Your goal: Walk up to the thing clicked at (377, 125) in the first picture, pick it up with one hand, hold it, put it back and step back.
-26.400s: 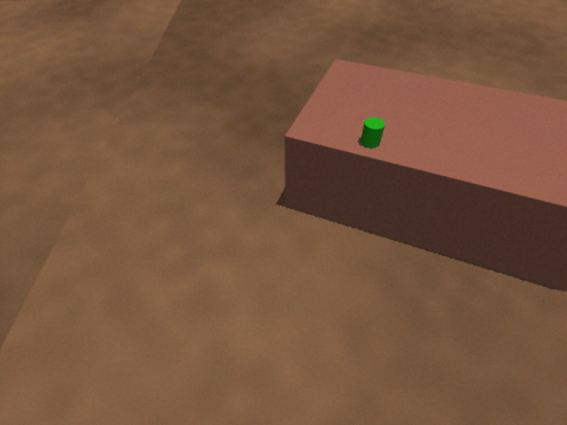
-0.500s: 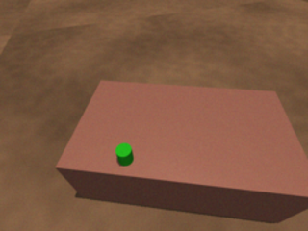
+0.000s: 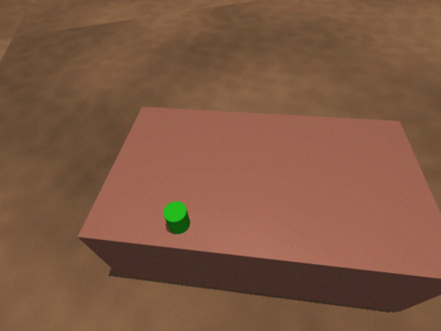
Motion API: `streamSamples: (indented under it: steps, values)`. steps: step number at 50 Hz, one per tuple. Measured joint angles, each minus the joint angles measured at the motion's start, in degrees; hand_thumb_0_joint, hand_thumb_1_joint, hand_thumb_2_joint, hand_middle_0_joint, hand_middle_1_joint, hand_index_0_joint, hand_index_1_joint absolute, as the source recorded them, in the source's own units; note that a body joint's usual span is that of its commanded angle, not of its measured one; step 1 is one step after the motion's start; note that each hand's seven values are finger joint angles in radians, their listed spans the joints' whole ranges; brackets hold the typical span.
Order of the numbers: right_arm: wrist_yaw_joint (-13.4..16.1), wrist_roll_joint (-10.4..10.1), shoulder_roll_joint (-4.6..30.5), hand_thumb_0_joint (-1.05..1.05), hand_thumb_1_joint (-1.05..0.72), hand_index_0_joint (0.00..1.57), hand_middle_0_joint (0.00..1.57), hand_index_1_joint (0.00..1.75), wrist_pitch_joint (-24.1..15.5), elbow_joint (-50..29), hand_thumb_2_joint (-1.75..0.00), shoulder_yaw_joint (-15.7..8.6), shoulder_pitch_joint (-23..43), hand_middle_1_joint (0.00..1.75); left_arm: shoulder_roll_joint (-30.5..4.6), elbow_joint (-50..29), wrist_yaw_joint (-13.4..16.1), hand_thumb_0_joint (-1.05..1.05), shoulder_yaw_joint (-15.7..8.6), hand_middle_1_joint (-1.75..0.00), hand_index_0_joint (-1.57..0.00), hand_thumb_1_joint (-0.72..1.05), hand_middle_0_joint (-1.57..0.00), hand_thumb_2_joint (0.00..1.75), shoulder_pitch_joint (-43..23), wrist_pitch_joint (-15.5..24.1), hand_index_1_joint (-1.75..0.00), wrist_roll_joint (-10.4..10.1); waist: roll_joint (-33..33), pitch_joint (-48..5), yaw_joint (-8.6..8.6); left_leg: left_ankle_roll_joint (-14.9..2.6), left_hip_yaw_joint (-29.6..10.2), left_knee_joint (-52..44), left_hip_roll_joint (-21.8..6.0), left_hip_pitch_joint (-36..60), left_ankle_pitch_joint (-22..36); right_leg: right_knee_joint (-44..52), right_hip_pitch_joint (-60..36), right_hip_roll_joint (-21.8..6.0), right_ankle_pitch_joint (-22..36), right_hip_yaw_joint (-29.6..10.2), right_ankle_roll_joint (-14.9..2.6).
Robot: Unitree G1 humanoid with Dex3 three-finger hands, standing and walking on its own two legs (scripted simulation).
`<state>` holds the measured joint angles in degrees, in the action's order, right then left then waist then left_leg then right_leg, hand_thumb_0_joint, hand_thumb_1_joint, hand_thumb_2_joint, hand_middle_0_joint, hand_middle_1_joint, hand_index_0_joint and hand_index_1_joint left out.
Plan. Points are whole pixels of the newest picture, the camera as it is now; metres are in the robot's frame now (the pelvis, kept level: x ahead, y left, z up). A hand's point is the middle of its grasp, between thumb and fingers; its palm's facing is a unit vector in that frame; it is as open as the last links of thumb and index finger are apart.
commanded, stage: stand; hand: left
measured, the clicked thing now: (177, 217) +0.48 +0.18 -0.31
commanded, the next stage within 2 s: step back in 1.06 s
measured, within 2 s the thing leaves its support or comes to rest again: neither
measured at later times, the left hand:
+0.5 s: hand out of the picture +0.09 +0.26 -0.15, palm faces +0.01 -0.94 -0.34, open 7.4 cm
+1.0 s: hand out of the picture +0.07 +0.25 -0.15, palm faces -0.02 -0.94 -0.35, open 7.4 cm
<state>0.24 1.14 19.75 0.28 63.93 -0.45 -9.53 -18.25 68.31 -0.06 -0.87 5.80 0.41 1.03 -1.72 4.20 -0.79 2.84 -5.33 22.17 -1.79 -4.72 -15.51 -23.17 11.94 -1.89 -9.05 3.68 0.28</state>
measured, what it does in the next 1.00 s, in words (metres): stands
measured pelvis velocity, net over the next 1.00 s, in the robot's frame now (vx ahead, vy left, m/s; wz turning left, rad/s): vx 0.00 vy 0.00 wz -0.02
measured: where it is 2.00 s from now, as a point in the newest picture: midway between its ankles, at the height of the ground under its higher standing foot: outside the picture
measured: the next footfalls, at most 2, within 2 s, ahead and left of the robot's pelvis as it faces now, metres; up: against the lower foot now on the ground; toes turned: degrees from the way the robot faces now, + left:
right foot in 1.74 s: -0.10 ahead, -0.05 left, +0.00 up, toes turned -2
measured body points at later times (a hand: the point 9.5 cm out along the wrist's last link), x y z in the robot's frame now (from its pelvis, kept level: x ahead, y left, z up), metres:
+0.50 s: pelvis +0.01 +0.01 +0.00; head +0.02 +0.00 +0.45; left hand +0.09 +0.30 -0.13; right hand +0.08 -0.29 -0.14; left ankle -0.03 +0.16 -0.74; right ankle +0.04 -0.12 -0.74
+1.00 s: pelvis +0.00 +0.00 +0.00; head +0.02 -0.01 +0.45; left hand +0.07 +0.30 -0.13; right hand +0.05 -0.30 -0.14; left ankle -0.03 +0.16 -0.74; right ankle +0.04 -0.12 -0.74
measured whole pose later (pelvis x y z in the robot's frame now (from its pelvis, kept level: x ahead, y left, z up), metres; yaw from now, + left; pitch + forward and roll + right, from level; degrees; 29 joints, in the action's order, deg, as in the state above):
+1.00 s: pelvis +0.00 +0.00 +0.00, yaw -1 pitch -3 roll +0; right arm -0.1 1.0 20.1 0.0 64.2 -0.3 -9.0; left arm -19.0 67.2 -0.6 -1.1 5.7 0.3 0.7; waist -1.3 4.0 -0.6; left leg 3.0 -3.8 19.2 -2.1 -2.5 -14.4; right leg -21.9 11.1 -1.5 -8.4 2.3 0.2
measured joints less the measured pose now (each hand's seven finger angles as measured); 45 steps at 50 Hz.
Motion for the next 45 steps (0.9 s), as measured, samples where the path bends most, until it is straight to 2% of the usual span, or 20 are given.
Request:
streamSamples:
  steps: [19,45]
  values:
    - [0.46,-0.19,0.22,0.00,-0.91,0.21,0.21,0.30,-0.69,-0.31,-0.90,0.38,1.78,0.30,-0.02,-0.83,-0.02,0.01,-0.44,-0.30,-0.20,0.91,-0.20,0.89,-2.43,-0.05,-0.31,-0.38,0.33,-0.93,0.14,-0.29,0.71,-2.37,0.13,2.63,0.15,1.08,-1.81,-0.15,-0.34,-0.62,0.43]
    - [-0.32,-0.11,0.23,0.00,-0.91,0.21,0.21,0.30,-0.30,0.21,-0.90,0.12,0.71,0.30,-0.72,-0.91,-0.45,0.01,-0.32,-0.30,-0.20,0.91,-0.20,0.89,-0.15,-0.18,-0.30,-0.29,0.43,-0.19,0.11,-0.03,1.48,-3.17,-0.12,2.42,1.22,1.43,-1.06,0.21,0.78,-1.35,0.03]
